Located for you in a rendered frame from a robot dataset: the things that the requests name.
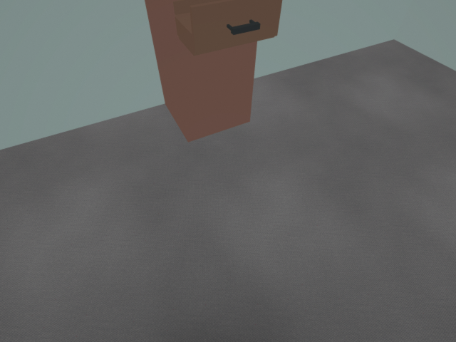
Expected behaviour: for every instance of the cabinet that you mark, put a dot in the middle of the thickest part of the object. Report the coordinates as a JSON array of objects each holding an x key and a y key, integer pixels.
[{"x": 207, "y": 93}]

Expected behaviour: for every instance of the handle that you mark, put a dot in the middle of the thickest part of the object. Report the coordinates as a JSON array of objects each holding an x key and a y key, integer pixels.
[{"x": 244, "y": 28}]

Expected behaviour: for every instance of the drawer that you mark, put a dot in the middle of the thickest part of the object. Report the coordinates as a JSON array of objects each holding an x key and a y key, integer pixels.
[{"x": 202, "y": 24}]

